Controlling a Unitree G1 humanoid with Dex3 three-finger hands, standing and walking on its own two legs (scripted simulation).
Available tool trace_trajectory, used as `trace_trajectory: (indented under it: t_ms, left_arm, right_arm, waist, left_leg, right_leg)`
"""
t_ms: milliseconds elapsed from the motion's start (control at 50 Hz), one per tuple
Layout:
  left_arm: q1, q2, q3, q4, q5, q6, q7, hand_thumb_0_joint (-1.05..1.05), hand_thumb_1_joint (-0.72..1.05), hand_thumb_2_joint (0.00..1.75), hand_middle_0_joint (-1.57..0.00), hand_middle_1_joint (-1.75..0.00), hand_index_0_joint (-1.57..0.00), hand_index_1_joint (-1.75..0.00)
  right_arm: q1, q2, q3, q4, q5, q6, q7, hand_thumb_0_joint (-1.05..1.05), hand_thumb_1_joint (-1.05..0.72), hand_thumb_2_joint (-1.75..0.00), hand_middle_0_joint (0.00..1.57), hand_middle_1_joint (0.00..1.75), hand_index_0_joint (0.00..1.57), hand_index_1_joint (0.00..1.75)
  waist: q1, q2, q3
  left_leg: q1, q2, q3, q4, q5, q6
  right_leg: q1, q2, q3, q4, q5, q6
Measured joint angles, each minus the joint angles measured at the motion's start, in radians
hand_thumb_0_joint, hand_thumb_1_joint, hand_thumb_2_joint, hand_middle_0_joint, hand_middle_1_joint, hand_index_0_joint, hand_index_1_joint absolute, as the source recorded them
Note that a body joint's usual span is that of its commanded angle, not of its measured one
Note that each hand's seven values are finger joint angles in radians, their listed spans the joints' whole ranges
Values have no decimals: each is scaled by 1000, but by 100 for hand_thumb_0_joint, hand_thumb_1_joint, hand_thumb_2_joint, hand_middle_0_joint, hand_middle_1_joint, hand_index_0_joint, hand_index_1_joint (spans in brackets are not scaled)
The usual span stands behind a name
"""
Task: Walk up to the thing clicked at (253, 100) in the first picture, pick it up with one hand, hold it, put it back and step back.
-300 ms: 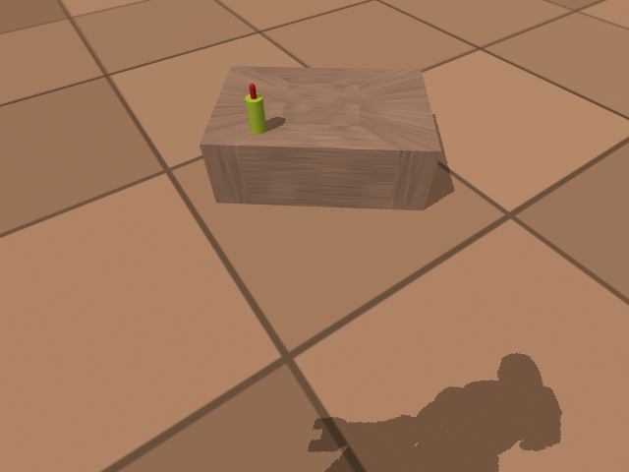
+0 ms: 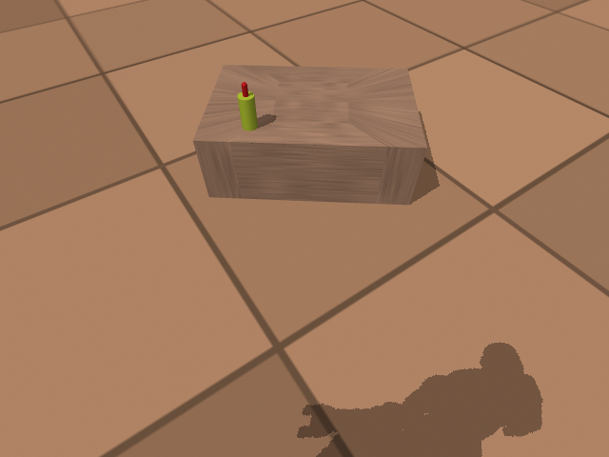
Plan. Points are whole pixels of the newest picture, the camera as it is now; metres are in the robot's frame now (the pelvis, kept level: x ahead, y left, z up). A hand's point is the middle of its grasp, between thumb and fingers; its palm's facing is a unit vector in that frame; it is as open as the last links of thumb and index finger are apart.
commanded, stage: stand
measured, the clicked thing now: (247, 105) +1.38 +0.24 -0.35
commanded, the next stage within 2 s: walk up in 0.82 s
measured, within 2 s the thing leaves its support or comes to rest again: neither
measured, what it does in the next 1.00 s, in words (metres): lifts its left foot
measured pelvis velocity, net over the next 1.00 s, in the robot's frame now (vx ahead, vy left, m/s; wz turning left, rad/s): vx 0.03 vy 0.03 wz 0.07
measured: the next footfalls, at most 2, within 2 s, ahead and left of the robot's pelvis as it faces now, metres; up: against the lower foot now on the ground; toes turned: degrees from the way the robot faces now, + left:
left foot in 1.16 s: +0.20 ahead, +0.27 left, +0.00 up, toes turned +11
right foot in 1.62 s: +0.43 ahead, +0.07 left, +0.00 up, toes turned +6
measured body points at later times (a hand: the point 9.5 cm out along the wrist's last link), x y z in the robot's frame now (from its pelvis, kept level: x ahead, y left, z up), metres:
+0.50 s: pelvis +0.00 +0.01 +0.00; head +0.02 +0.01 +0.45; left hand +0.08 +0.30 -0.13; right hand +0.08 -0.29 -0.13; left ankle +0.00 +0.13 -0.75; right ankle +0.00 -0.11 -0.75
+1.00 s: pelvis +0.03 +0.03 -0.01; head +0.03 +0.03 +0.44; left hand +0.06 +0.36 -0.12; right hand +0.11 -0.29 -0.13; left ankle +0.04 +0.16 -0.71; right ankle +0.00 -0.11 -0.75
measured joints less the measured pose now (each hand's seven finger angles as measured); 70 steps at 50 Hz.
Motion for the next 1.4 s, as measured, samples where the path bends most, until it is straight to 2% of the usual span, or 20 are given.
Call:
trace_trajectory:
  t_ms: [820,860,900,920,960,1000,1080,1120,1160,1180,1200,1220,1240,1280,1320,1400]
  left_arm:
    - [13,5,-1,-2,1,0,3,1,91,90,-20,-30,-20,-30]
    - [27,5,18,-23,7,-13,-10,1,91,90,-20,-30,-20,-30]
    - [53,10,41,-52,17,-36,-16,1,91,90,-20,-30,-20,-30]
    - [68,14,50,-67,21,-45,-15,1,91,90,-20,-30,-20,-30]
    - [99,22,62,-88,25,-56,-10,1,91,90,-20,-30,-20,-30]
    - [127,36,70,-96,28,-61,-8,1,91,90,-20,-30,-20,-30]
    - [170,79,84,-112,32,-61,-11,1,90,90,-20,-30,-20,-30]
    - [182,105,89,-120,31,-59,-15,1,90,90,-20,-30,-20,-30]
    - [192,127,93,-125,31,-52,-18,1,90,90,-20,-30,-20,-30]
    - [193,139,95,-125,32,-47,-17,1,90,90,-20,-30,-20,-30]
    - [192,148,96,-123,31,-40,-15,1,91,90,-20,-30,-20,-30]
    - [189,149,95,-122,24,-31,-12,1,91,90,-20,-30,-20,-30]
    - [182,145,89,-121,18,-22,-10,1,91,90,-20,-30,-20,-30]
    - [160,137,71,-127,11,-16,-11,1,91,90,-20,-30,-20,-30]
    - [143,129,59,-147,-2,-28,-20,1,91,90,-20,-30,-20,-30]
    - [136,104,50,-184,-8,-42,-40,1,91,90,-20,-30,-20,-30]
  right_arm:
    - [1,-1,-3,5,1,2,1,0,-91,-90,21,30,21,30]
    - [23,-8,-26,-27,-13,10,23,0,-91,-90,21,30,21,30]
    - [55,-25,-44,-53,-29,25,46,0,-91,-90,21,30,21,30]
    - [69,-35,-52,-61,-36,34,56,0,-91,-90,21,30,21,30]
    - [89,-57,-71,-77,-44,44,74,0,-91,-90,21,30,21,30]
    - [102,-79,-89,-96,-43,46,90,0,-91,-90,21,30,21,30]
    - [119,-106,-114,-133,-40,43,113,1,-91,-90,20,30,20,30]
    - [124,-111,-124,-147,-37,39,120,1,-91,-90,20,29,20,30]
    - [131,-114,-132,-160,-32,29,123,1,-91,-90,20,29,20,30]
    - [129,-111,-138,-164,-30,20,120,0,-91,-90,20,29,20,30]
    - [122,-103,-141,-171,-30,10,113,0,-91,-90,20,29,20,30]
    - [120,-96,-140,-183,-31,-1,105,0,-91,-90,20,29,20,30]
    - [124,-87,-137,-192,-24,-7,100,0,-91,-90,20,29,20,30]
    - [141,-62,-122,-199,-12,-7,94,0,-91,-90,20,29,20,30]
    - [163,-39,-102,-200,-8,-5,86,0,-91,-90,20,30,20,30]
    - [214,-20,-79,-211,-4,-17,79,0,-90,-90,21,30,21,30]
  waist:
    - [0,-4,-1]
    - [-5,3,-6]
    - [-5,11,-19]
    - [1,14,-26]
    - [14,22,-31]
    - [17,33,-25]
    - [18,35,-1]
    - [18,29,7]
    - [15,17,7]
    - [12,-6,13]
    - [10,-35,24]
    - [1,-45,30]
    - [-14,-44,34]
    - [-33,-41,33]
    - [-36,-51,32]
    - [-42,-51,21]
  left_leg:
    - [13,-11,5,-13,-3,12]
    - [-22,-14,-8,67,-83,35]
    - [-101,-15,-8,250,-194,50]
    - [-145,-15,-7,345,-215,50]
    - [-222,-3,-10,476,-220,43]
    - [-279,23,-20,524,-210,31]
    - [-334,86,-25,448,-167,11]
    - [-332,110,-20,374,-123,11]
    - [-304,113,5,309,-50,11]
    - [-301,93,22,328,-12,0]
    - [-300,67,47,371,-39,-1]
    - [-303,53,59,409,-75,3]
    - [-299,46,56,425,-99,9]
    - [-263,32,48,391,-109,29]
    - [-206,15,54,318,-92,40]
    - [-103,-21,56,194,-74,51]
  right_leg:
    - [17,-11,5,-21,2,13]
    - [4,-12,-9,17,-39,1]
    - [-1,-17,-30,45,-58,-10]
    - [0,-21,-36,52,-67,-13]
    - [14,-30,-44,48,-80,-14]
    - [42,-40,-54,32,-85,-6]
    - [93,-73,-77,37,-123,23]
    - [108,-94,-89,70,-164,42]
    - [103,-126,-93,149,-232,49]
    - [85,-160,-83,226,-278,33]
    - [45,-194,-52,346,-299,4]
    - [-13,-183,-4,490,-322,-11]
    - [-69,-147,29,617,-340,-24]
    - [-173,-87,37,781,-321,-41]
    - [-260,-73,16,812,-249,-45]
    - [-352,-83,-19,671,-149,-24]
